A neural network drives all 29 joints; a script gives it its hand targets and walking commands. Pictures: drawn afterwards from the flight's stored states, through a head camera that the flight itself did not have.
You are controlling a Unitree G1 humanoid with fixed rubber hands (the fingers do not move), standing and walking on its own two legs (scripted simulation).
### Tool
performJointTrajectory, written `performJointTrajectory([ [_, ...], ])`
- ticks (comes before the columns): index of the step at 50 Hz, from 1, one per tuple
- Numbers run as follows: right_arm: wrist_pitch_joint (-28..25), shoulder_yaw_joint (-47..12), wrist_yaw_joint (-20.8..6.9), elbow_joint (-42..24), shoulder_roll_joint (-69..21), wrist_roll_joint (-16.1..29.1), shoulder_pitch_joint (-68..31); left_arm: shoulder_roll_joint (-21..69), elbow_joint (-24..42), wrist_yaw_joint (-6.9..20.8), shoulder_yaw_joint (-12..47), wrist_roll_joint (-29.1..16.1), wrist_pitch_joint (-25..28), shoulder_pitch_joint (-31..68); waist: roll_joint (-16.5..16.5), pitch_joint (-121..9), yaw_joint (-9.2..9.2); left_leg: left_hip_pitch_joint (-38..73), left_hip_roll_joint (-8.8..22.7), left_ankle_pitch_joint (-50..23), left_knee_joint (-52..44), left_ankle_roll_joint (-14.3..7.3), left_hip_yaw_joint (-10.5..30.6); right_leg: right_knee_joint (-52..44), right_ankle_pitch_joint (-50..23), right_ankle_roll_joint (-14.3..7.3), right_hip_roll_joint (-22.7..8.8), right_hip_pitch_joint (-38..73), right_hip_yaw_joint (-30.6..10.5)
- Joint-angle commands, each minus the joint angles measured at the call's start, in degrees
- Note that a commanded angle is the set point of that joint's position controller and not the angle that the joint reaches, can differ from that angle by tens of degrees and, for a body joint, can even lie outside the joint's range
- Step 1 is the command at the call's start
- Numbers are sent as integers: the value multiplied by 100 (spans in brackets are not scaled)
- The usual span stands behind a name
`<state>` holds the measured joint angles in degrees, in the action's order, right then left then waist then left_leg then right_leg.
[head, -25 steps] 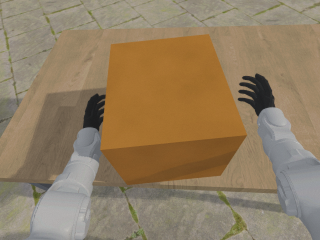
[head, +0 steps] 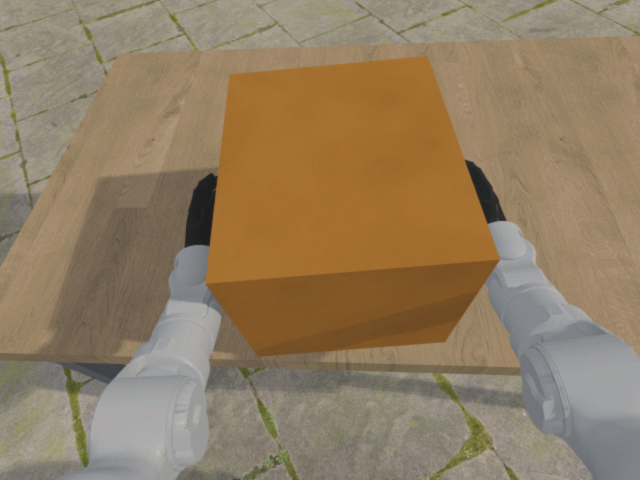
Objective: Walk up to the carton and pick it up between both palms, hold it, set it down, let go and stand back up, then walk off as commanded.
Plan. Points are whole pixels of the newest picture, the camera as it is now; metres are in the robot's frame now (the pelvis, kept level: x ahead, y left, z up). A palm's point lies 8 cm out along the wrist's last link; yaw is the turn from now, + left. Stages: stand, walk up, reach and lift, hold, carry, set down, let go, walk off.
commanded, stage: reach and lift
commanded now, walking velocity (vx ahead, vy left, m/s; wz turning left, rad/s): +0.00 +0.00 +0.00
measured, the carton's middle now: (339, 211) +0.47 +0.02 +0.03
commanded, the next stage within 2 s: none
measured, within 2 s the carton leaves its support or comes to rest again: neither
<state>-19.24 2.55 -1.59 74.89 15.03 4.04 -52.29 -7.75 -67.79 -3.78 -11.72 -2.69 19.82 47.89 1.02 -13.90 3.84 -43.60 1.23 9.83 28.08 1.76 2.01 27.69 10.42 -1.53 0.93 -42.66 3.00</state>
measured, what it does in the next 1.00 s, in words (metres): stands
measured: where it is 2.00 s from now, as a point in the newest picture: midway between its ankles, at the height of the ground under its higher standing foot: outside the picture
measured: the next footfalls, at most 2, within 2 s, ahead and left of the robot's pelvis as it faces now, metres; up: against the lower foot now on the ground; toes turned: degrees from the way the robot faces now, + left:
none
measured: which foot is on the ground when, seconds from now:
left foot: down 0.00-1.00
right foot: down 0.00-1.00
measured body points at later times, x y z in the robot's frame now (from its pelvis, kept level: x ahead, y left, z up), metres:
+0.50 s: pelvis +0.00 +0.00 +0.00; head +0.11 -0.01 +0.44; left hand +0.44 +0.20 +0.04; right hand +0.47 -0.16 +0.03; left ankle +0.01 +0.14 -0.73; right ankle +0.00 -0.10 -0.73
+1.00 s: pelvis +0.00 +0.00 +0.00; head +0.11 -0.01 +0.44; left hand +0.43 +0.20 +0.04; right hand +0.46 -0.16 +0.03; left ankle +0.01 +0.14 -0.73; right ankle +0.00 -0.10 -0.73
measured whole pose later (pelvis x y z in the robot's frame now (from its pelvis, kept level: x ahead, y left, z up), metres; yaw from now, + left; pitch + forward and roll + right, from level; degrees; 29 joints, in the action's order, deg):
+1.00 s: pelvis +0.00 +0.00 +0.00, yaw +0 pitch +25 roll +0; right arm -27.7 12.6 2.3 74.9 11.6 -6.0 -50.1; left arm -6.2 -71.5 -4.2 -15.9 0.1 29.3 47.6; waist 1.0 -12.2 3.8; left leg -42.5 1.2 10.0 27.9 1.9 2.0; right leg 27.7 10.6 -1.5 0.9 -41.6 3.0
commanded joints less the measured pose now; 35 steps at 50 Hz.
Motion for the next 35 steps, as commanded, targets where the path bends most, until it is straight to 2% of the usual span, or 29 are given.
performJointTrajectory([
  [1,-425,545,-380,-997,-2705,-1219,-2770,2245,329,642,519,747,401,2866,-435,-3660,-89,1957,-142,-1999,-183,61,-731,-239,-2813,382,-40,3372,82],
  [3,-516,548,-517,-918,-3221,-1534,-2754,2742,130,816,707,841,460,2884,-421,-3584,-149,2044,-133,-1992,-228,79,-744,-253,-2932,362,-54,3414,138],
  [9,-612,721,-580,-497,-3383,-1913,-2502,2816,-333,879,695,992,570,2681,-380,-3247,-128,1991,-103,-1824,-291,109,-767,-272,-2895,309,-78,3513,158],
  [21,-627,653,-570,-330,-3538,-1975,-2243,2827,-484,869,687,1001,701,2578,-403,-3013,-134,1687,-115,-1480,-380,71,-770,-257,-2697,299,-86,3598,116],
  [35,-642,515,-552,-269,-3635,-1911,-2199,2943,-551,844,734,993,755,2540,-382,-2981,-175,1708,-105,-1494,-380,71,-730,-274,-2643,291,-65,3490,139],
])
